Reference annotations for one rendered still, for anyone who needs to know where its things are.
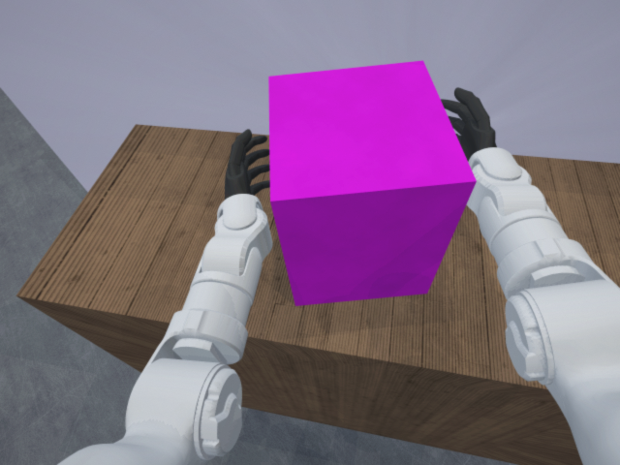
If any robot left forearm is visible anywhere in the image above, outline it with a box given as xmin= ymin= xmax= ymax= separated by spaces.
xmin=125 ymin=194 xmax=273 ymax=428

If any robot right hand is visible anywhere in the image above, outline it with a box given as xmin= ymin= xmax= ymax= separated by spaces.
xmin=441 ymin=87 xmax=497 ymax=162

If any carton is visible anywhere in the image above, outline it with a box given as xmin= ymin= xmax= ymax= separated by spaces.
xmin=268 ymin=61 xmax=477 ymax=306

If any robot left hand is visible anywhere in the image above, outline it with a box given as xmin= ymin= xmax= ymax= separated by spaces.
xmin=225 ymin=129 xmax=270 ymax=199

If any robot left upper arm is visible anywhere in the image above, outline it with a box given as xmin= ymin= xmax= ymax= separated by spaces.
xmin=57 ymin=358 xmax=242 ymax=465

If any robot right forearm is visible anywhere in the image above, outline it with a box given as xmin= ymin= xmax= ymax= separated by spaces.
xmin=467 ymin=147 xmax=620 ymax=300

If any robot right upper arm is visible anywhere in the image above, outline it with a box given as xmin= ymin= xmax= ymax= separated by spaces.
xmin=505 ymin=279 xmax=620 ymax=465

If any pedestal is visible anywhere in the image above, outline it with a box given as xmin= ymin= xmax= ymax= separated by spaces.
xmin=16 ymin=124 xmax=620 ymax=465

